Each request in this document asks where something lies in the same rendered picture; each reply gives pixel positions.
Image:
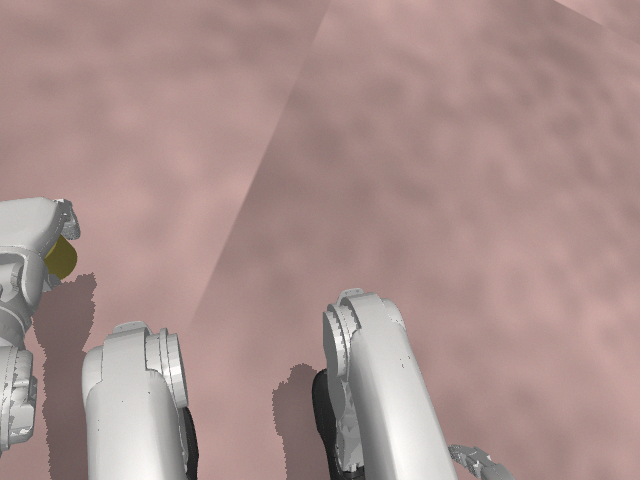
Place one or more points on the right robot foot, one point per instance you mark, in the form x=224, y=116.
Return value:
x=326, y=426

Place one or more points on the left robot arm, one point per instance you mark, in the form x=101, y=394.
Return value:
x=21, y=283

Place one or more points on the right robot hand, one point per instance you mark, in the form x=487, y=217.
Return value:
x=479, y=463

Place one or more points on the left robot hand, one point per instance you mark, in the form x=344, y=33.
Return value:
x=35, y=224

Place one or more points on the tin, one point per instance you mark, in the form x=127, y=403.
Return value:
x=61, y=259

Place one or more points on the left robot foot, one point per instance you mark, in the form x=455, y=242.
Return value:
x=192, y=462

